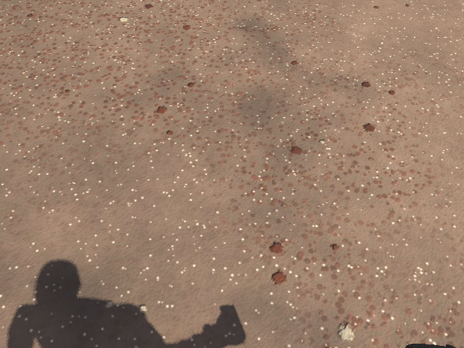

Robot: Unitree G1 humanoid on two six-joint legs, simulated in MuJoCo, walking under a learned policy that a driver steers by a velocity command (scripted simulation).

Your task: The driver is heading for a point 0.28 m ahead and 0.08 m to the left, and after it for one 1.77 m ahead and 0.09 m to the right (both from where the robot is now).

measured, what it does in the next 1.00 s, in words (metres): walks ahead: right foot, then left foot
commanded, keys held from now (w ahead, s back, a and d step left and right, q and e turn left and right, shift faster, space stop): w+q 0.38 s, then w+e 0.62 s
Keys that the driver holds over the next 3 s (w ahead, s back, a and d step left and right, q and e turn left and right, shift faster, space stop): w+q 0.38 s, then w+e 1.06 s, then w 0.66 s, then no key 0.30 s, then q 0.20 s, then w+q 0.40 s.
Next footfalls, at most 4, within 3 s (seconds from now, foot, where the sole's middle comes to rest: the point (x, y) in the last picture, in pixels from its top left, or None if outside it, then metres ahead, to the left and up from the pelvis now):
0.48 right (266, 337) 0.48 -0.06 -0.75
0.96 left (178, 271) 0.67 0.21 -0.75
1.46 right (275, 205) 0.92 -0.09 -0.75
1.98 left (242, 127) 1.28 0.02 -0.75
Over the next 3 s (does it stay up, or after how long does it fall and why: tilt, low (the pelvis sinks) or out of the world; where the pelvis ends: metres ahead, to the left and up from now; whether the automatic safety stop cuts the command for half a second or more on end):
stays up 1.39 -0.08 0.04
